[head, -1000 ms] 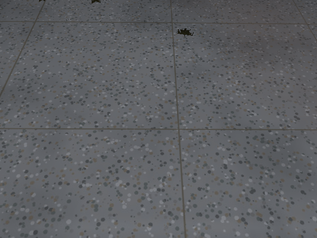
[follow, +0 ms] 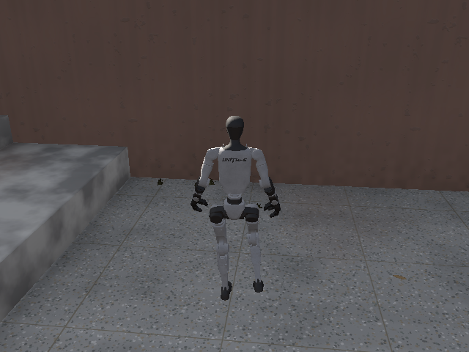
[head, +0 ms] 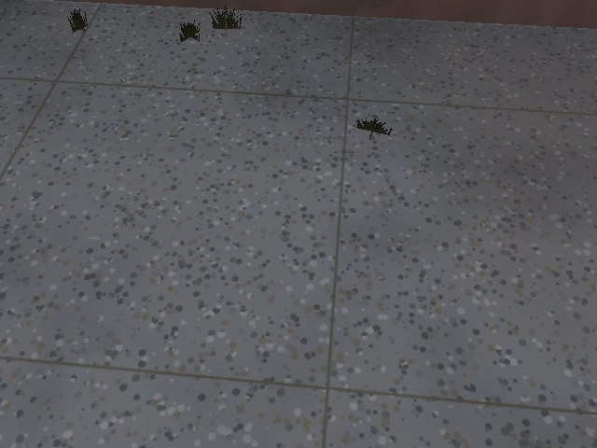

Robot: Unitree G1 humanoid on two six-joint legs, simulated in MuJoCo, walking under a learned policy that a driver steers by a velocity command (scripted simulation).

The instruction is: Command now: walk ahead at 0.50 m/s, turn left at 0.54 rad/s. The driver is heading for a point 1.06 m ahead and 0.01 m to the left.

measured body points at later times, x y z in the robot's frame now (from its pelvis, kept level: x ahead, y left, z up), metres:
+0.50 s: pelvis +0.27 -0.07 +0.01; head +0.30 -0.08 +0.46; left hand +0.25 +0.21 -0.10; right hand +0.49 -0.28 -0.09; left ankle +0.28 +0.09 -0.67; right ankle +0.29 -0.17 -0.74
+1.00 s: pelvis +0.51 +0.05 +0.01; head +0.53 +0.06 +0.46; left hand +0.58 +0.34 -0.11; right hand +0.64 -0.22 -0.10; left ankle +0.48 +0.14 -0.74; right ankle +0.60 -0.11 -0.66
